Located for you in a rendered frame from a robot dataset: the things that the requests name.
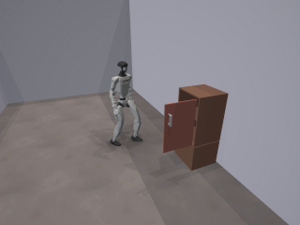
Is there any left robot thigh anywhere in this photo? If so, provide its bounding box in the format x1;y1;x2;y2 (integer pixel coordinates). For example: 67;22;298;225
127;100;141;125

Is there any right robot upper arm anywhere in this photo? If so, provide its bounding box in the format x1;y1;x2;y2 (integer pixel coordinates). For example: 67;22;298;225
110;76;119;96

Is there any handle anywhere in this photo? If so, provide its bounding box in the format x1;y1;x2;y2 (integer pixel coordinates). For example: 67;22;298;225
168;114;173;127

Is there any robot left shin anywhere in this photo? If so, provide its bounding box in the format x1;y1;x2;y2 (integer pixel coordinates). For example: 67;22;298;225
133;122;142;137

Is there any right robot hand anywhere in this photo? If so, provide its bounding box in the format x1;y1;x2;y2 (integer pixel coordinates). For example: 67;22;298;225
113;109;122;121

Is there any left robot forearm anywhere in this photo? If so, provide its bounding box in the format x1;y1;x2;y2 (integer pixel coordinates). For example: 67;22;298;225
127;88;134;100

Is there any right robot forearm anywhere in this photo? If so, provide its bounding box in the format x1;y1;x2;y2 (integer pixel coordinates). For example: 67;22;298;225
109;91;117;109

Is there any cupboard door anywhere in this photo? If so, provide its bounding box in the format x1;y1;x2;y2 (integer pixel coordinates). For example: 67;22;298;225
163;99;197;153

